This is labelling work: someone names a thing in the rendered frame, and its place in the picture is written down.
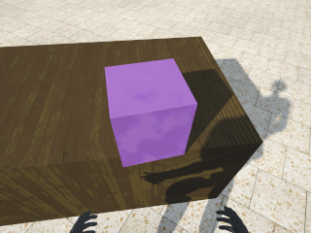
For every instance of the carton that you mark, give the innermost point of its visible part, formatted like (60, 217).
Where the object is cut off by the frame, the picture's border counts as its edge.
(151, 110)

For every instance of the robot right hand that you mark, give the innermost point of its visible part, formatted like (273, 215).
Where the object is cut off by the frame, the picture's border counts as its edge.
(237, 225)

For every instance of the pedestal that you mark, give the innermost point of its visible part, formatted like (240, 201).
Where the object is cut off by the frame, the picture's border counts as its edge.
(59, 156)

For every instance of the robot left hand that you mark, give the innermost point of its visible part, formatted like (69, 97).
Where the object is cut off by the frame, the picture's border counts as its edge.
(80, 224)

